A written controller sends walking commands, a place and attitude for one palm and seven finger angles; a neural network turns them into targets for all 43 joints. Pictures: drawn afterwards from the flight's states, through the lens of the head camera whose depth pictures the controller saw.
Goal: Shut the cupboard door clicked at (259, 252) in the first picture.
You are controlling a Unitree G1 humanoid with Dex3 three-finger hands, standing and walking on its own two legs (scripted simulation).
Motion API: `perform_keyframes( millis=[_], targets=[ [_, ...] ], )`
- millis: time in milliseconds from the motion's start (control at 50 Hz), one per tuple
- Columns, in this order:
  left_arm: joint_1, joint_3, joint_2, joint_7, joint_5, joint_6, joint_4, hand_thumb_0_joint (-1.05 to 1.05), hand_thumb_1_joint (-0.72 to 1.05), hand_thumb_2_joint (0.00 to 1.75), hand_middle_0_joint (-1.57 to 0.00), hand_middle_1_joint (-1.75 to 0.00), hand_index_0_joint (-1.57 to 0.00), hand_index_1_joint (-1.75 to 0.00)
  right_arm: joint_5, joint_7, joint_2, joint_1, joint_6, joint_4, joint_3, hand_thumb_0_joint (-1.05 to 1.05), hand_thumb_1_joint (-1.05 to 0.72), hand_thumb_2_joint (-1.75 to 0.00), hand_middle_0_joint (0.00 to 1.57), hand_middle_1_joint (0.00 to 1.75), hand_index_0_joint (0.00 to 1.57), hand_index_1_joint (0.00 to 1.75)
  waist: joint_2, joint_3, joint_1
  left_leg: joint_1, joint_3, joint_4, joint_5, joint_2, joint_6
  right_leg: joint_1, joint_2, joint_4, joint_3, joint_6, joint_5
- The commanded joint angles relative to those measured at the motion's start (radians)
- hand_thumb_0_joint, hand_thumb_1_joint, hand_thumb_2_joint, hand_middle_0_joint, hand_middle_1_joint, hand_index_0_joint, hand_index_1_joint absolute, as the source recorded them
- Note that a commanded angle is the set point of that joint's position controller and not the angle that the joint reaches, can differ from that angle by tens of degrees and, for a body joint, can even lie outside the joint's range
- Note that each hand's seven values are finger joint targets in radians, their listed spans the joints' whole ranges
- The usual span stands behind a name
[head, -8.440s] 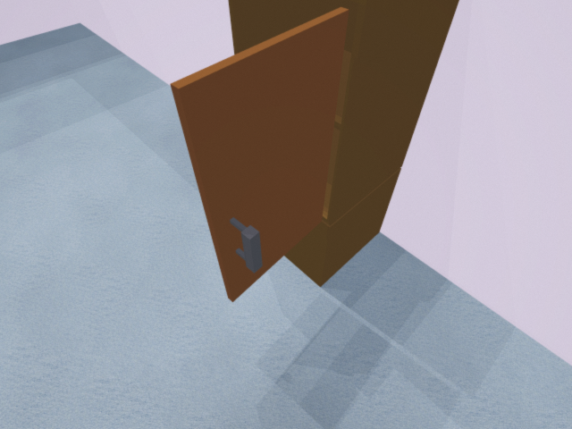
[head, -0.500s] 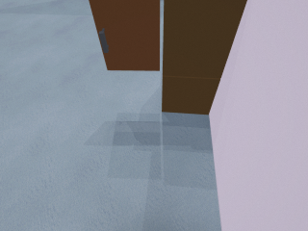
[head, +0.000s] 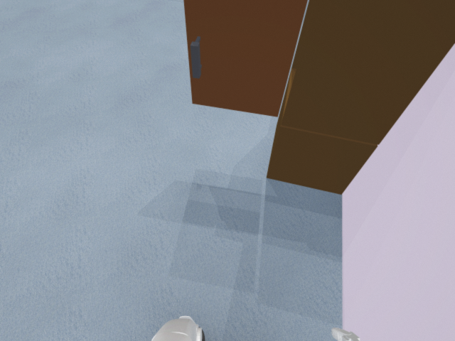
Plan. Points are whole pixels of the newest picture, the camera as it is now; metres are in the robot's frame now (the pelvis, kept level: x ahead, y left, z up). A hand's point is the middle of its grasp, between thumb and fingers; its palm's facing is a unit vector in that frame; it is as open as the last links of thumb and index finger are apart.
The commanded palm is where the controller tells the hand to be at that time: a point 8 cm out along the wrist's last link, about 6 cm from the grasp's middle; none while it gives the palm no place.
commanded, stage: take the last steps up to it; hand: left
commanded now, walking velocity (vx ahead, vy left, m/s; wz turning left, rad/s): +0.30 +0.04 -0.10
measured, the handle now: (197, 57) +0.96 +0.21 -0.09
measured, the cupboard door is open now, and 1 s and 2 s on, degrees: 93 93 93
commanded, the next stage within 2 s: come to a stop and stand still in 0.98 s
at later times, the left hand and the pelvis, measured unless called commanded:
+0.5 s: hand (169, 248) +0.30 +0.16 -0.13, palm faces -0.07 -0.97 -0.21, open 7.3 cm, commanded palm none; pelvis +0.18 -0.01 +0.02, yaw -4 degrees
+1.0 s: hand (148, 215) +0.38 +0.23 -0.16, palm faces -0.02 -0.99 -0.16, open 7.3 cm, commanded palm none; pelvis +0.36 +0.06 +0.02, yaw -5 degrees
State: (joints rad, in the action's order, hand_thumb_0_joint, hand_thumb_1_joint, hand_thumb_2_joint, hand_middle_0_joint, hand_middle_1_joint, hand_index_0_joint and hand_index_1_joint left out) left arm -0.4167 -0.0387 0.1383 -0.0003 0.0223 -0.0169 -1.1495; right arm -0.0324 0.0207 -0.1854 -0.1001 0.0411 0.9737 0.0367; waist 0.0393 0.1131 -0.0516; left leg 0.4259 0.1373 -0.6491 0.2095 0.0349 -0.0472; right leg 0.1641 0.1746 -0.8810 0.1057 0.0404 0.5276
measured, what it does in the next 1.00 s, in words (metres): walks ahead: right foot, then left foot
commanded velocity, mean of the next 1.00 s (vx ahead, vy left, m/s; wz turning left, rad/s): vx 0.27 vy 0.04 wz -0.02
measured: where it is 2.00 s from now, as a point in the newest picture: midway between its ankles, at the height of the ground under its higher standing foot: (220, 283)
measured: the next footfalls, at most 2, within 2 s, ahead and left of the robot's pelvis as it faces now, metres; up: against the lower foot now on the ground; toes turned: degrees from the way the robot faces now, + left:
right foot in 0.38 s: +0.22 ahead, -0.11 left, +0.00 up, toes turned -12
left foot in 0.80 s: +0.47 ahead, +0.15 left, +0.00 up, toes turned +1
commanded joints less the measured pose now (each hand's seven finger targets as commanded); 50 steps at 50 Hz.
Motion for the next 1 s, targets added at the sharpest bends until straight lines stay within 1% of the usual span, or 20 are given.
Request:
perform_keyframes(
  millis=[0,40,100,260,320,340,360,380,400,440,500,680,720,740,760,780,800,840,900,980],
  targets=[
    [0.15,-0.022,0.083,-0.002,-0.005,-0.031,0.137,0.0,0.9,0.9,-0.2,-0.3,-0.2,-0.3,0.005,-0.041,-0.167,-0.24,0.001,0.03,0.044,0.0,-0.9,-0.9,0.2,0.3,0.2,0.3,-0.206,-0.141,0.118,-0.342,-0.377,0.405,0.069,0.339,-0.137,0.481,-0.021,-0.465,-0.09,-0.053,-0.107],
    [0.112,-0.026,0.064,0.009,0.005,-0.016,0.113,0.0,0.9,0.9,-0.2,-0.3,-0.2,-0.3,0.003,-0.043,-0.112,-0.199,0.017,0.028,0.027,0.0,-0.9,-0.9,0.2,0.3,0.2,0.3,-0.165,-0.09,0.065,-0.229,-0.275,0.446,0.045,0.295,-0.104,0.413,-0.005,-0.383,-0.085,-0.046,-0.161],
    [0.103,-0.028,0.04,0.012,0.006,0.004,0.124,0.0,0.9,0.9,-0.2,-0.3,-0.2,-0.3,0.001,-0.042,-0.092,-0.18,0.025,0.023,0.033,0.0,-0.9,-0.9,0.2,0.3,0.2,0.3,-0.135,-0.074,0.031,-0.19,-0.186,0.486,0.002,0.266,-0.121,0.385,-0.014,-0.254,-0.065,-0.037,-0.223],
    [0.289,-0.024,0.074,0.024,0.006,-0.004,0.223,0.0,0.9,0.9,-0.2,-0.3,-0.2,-0.3,-0.003,-0.03,-0.124,-0.231,0.022,0.053,0.031,0.0,-0.9,-0.9,0.2,0.3,0.2,0.3,-0.093,-0.049,0.052,-0.259,-0.138,0.458,-0.049,0.248,-0.127,0.261,-0.067,0.172,-0.017,-0.035,-0.275],
    [0.229,-0.029,0.1,0.023,0.008,-0.012,0.21,0.0,0.9,0.9,-0.2,-0.3,-0.2,-0.3,-0.001,-0.03,-0.127,-0.228,0.013,0.068,0.026,0.0,-0.9,-0.9,0.2,0.3,0.2,0.3,-0.081,-0.076,0.016,-0.242,-0.089,0.314,-0.058,0.198,-0.074,0.072,-0.109,0.333,0.024,-0.041,-0.313],
    [0.136,-0.039,0.141,0.018,0.009,-0.022,0.182,0.0,0.9,0.9,-0.2,-0.3,-0.2,-0.3,0.007,-0.026,-0.112,-0.226,0.014,0.069,0.023,0.0,-0.9,-0.9,0.2,0.3,0.2,0.3,-0.008,-0.108,-0.024,-0.169,-0.046,0.159,-0.062,0.133,-0.04,-0.096,-0.095,0.409,-0.019,-0.061,-0.337],
    [0.012,-0.058,0.223,0.011,0.014,-0.037,0.145,0.0,0.9,0.9,-0.2,-0.3,-0.2,-0.3,0.018,-0.019,-0.076,-0.228,0.017,0.053,0.018,0.0,-0.9,-0.9,0.2,0.3,0.2,0.3,0.169,-0.176,-0.065,0.039,0.038,-0.093,0.059,0.029,0.016,-0.322,0.103,0.478,-0.286,-0.143,-0.359],
    [-0.071,-0.071,0.303,0.005,-0.001,-0.038,0.125,0.0,0.9,0.9,-0.2,-0.3,-0.2,-0.3,0.018,-0.015,-0.079,-0.208,0.015,0.019,0.016,0.0,-0.9,-0.9,0.2,0.3,0.2,0.3,0.29,-0.188,-0.084,0.21,0.019,-0.36,0.407,-0.041,0.045,-0.41,0.294,0.6,-0.543,-0.261,-0.423],
    [-0.047,-0.065,0.271,-0.005,-0.006,-0.046,0.125,0.0,0.9,0.9,-0.2,-0.3,-0.2,-0.3,0.013,-0.019,-0.106,-0.15,0.009,0.021,0.025,0.0,-0.9,-0.9,0.2,0.3,0.2,0.3,0.263,-0.171,-0.079,0.244,-0.116,-0.489,0.358,0.001,0.042,-0.332,0.286,0.62,-0.559,-0.265,-0.475],
    [0.061,-0.042,0.191,-0.012,-0.01,-0.048,0.154,0.0,0.9,0.9,-0.2,-0.3,-0.2,-0.3,0.014,-0.019,-0.082,-0.103,0.003,0.026,0.027,0.0,-0.9,-0.9,0.2,0.3,0.2,0.3,0.049,-0.082,-0.021,0.251,-0.155,-0.514,0.192,0.062,0.06,-0.199,0.23,0.626,-0.378,-0.234,-0.547],
    [0.101,-0.025,0.143,-0.008,-0.007,-0.069,0.15,0.0,0.9,0.9,-0.2,-0.3,-0.2,-0.3,0.01,-0.008,-0.03,-0.18,-0.02,0.061,0.015,0.0,-0.9,-0.9,0.2,0.3,0.2,0.3,0.099,-0.105,0.04,0.147,-0.113,-0.377,0.079,0.073,0.09,-0.107,0.127,0.649,-0.145,-0.174,-0.666],
    [0.058,-0.033,0.187,-0.006,0.002,-0.065,0.075,0.0,0.9,0.9,-0.2,-0.3,-0.2,-0.3,0.011,0.019,-0.023,-0.045,-0.008,-0.003,0.017,0.0,-0.9,-0.9,0.2,0.3,0.2,0.3,0.112,-0.035,0.021,0.03,-0.03,0.006,0.011,0.025,0.065,-0.068,0.128,0.641,-0.09,-0.169,-0.515],
    [0.083,-0.037,0.194,-0.007,0.0,-0.057,0.071,0.0,0.9,0.9,-0.2,-0.3,-0.2,-0.3,0.008,0.013,-0.047,-0.113,-0.001,0.014,0.022,0.0,-0.9,-0.9,0.2,0.3,0.2,0.3,0.085,-0.035,0.071,-0.136,-0.006,0.111,-0.023,0.001,0.053,0.003,0.112,0.563,-0.069,-0.145,-0.488],
    [0.094,-0.038,0.186,-0.005,0.0,-0.052,0.073,0.0,0.9,0.9,-0.2,-0.3,-0.2,-0.3,0.004,0.006,-0.082,-0.219,0.007,0.042,0.03,0.0,-0.9,-0.9,0.2,0.3,0.2,0.3,-0.018,-0.083,0.12,-0.312,-0.017,0.165,-0.022,-0.012,0.042,0.08,0.069,0.411,-0.036,-0.127,-0.489],
    [0.071,-0.031,0.148,0.0,-0.006,-0.046,0.09,0.0,0.9,0.9,-0.2,-0.3,-0.2,-0.3,-0.006,-0.009,-0.171,-0.354,0.015,0.077,0.048,0.0,-0.9,-0.9,0.2,0.3,0.2,0.3,-0.206,-0.175,0.164,-0.503,-0.193,0.217,-0.015,0.137,-0.012,0.211,-0.032,0.151,0.033,-0.087,-0.349],
    [0.061,-0.018,0.099,0.005,-0.013,-0.047,0.122,0.0,0.9,0.9,-0.2,-0.3,-0.2,-0.3,-0.009,-0.026,-0.261,-0.457,0.013,0.093,0.068,0.0,-0.9,-0.9,0.2,0.3,0.2,0.3,-0.389,-0.244,0.182,-0.619,-0.497,0.319,-0.073,0.347,-0.111,0.395,-0.157,-0.155,0.066,-0.051,0.062],
    [0.108,-0.014,0.111,-0.002,-0.008,-0.047,0.143,0.0,0.9,0.9,-0.2,-0.3,-0.2,-0.3,-0.002,-0.035,-0.257,-0.429,0.003,0.086,0.062,0.0,-0.9,-0.9,0.2,0.3,0.2,0.3,-0.282,-0.24,0.173,-0.542,-0.541,0.368,0.009,0.394,-0.157,0.441,-0.137,-0.327,-0.041,-0.074,0.075],
    [0.157,-0.016,0.113,0.004,-0.006,-0.042,0.131,0.0,0.9,0.9,-0.2,-0.3,-0.2,-0.3,0.005,-0.042,-0.168,-0.27,0.01,0.034,0.036,0.0,-0.9,-0.9,0.2,0.3,0.2,0.3,-0.192,-0.138,0.113,-0.336,-0.436,0.416,0.046,0.353,-0.143,0.466,-0.059,-0.418,-0.096,-0.069,-0.095],
    [0.098,-0.014,0.065,0.011,0.004,-0.017,0.1,0.0,0.9,0.9,-0.2,-0.3,-0.2,-0.3,0.007,-0.047,-0.105,-0.215,0.03,0.03,0.012,0.0,-0.9,-0.9,0.2,0.3,0.2,0.3,-0.137,-0.097,0.055,-0.214,-0.244,0.449,-0.096,0.276,-0.096,0.372,-0.041,-0.3,-0.09,-0.047,-0.182],
    [0.103,-0.012,0.047,0.008,0.003,-0.001,0.11,0.0,0.9,0.9,-0.2,-0.3,-0.2,-0.3,0.006,-0.047,-0.089,-0.22,0.034,0.042,0.013,0.0,-0.9,-0.9,0.2,0.3,0.2,0.3,-0.102,-0.115,0.035,-0.239,-0.149,0.448,-0.248,0.249,-0.11,0.336,-0.049,-0.133,-0.073,-0.032,-0.245]
  ],
)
